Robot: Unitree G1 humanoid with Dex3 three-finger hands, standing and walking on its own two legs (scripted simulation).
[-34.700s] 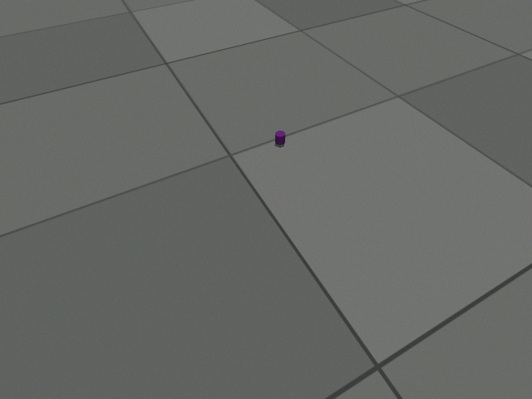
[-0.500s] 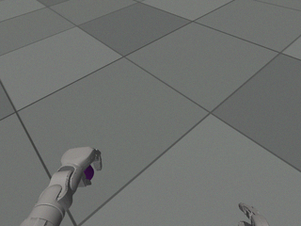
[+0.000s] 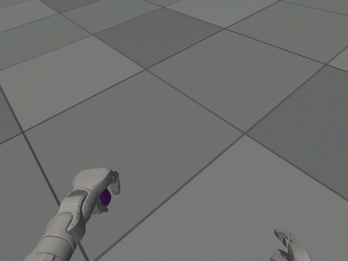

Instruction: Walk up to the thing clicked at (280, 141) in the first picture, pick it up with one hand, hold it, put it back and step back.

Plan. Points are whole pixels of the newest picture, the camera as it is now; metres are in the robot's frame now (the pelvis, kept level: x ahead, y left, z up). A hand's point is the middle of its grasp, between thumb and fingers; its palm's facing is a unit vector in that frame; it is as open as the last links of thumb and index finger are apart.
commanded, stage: hold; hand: left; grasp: from above
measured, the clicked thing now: (96, 194) +0.30 +0.24 -0.05
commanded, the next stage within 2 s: crouch in 0.52 s
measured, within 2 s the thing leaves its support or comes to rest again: neither
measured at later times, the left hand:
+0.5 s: hand (98, 192) +0.30 +0.23 -0.03, palm faces -0.44 -0.07 -0.90, open 7.4 cm
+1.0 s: hand (105, 205) +0.30 +0.23 -0.10, palm faces -0.46 -0.03 -0.89, open 7.6 cm
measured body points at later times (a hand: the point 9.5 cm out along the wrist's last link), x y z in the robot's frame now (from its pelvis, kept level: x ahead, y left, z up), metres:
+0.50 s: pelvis +0.01 +0.00 +0.00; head +0.02 -0.02 +0.45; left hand +0.32 +0.23 +0.02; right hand +0.15 -0.25 -0.11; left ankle +0.01 +0.12 -0.73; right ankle +0.02 -0.11 -0.73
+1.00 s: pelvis -0.01 +0.00 -0.02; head +0.05 +0.00 +0.43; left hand +0.32 +0.23 -0.05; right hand +0.13 -0.26 -0.13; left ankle +0.01 +0.12 -0.73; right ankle +0.02 -0.11 -0.73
